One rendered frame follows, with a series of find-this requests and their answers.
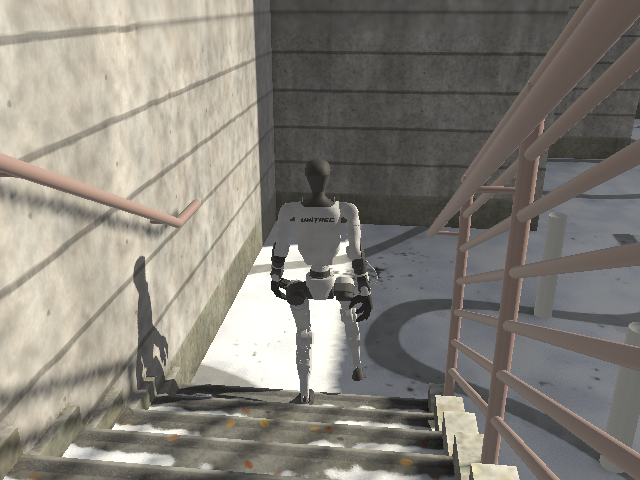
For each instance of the robot right upper arm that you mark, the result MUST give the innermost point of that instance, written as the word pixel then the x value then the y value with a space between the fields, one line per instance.
pixel 350 212

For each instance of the robot left upper arm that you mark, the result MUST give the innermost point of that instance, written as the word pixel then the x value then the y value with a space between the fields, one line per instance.
pixel 287 212

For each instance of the robot right hand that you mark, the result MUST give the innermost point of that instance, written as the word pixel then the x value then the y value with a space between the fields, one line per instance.
pixel 367 306

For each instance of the left robot thigh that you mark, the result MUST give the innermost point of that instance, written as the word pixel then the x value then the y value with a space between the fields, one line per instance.
pixel 299 304

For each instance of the robot left hand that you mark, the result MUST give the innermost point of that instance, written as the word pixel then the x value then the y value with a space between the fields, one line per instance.
pixel 282 284

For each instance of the right robot thigh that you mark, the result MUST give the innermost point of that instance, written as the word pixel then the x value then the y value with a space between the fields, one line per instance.
pixel 344 290

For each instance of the robot thigh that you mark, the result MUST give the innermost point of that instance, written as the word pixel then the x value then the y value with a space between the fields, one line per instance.
pixel 299 304
pixel 344 290

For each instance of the robot left forearm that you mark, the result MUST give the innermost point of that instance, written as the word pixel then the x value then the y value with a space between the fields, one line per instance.
pixel 277 266

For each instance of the robot right forearm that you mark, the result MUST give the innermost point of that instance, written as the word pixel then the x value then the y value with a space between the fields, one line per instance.
pixel 361 274

